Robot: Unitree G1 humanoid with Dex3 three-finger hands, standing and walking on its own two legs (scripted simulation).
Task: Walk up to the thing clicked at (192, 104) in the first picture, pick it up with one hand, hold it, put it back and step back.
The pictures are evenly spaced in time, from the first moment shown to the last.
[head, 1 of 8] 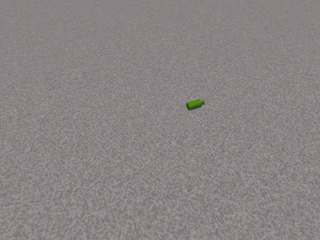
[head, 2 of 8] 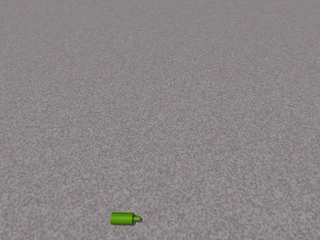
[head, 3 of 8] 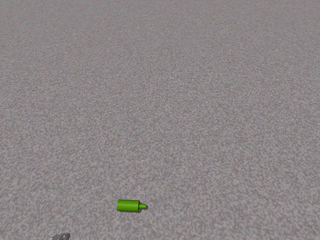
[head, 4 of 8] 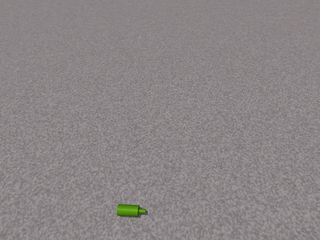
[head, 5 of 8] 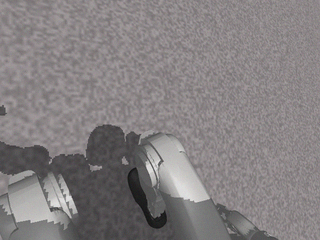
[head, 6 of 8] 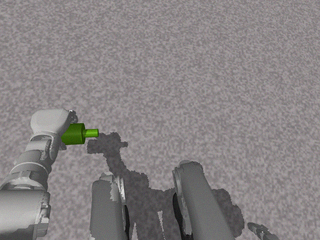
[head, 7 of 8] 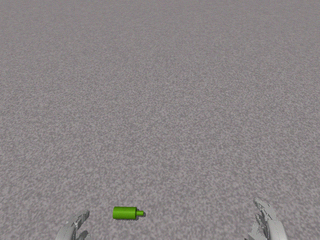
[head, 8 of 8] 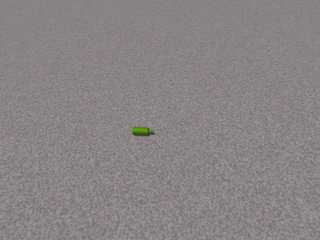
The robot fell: no
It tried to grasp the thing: yes
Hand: left
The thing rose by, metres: 0.66
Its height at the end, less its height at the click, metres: +0.00
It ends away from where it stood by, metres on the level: 0.01
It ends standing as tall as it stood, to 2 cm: yes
